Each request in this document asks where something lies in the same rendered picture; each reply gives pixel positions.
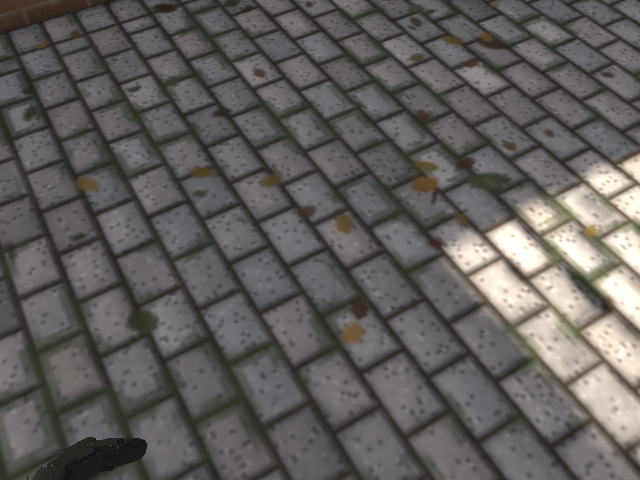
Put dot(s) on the robot left hand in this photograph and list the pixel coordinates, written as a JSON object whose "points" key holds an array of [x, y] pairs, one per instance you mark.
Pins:
{"points": [[89, 457]]}

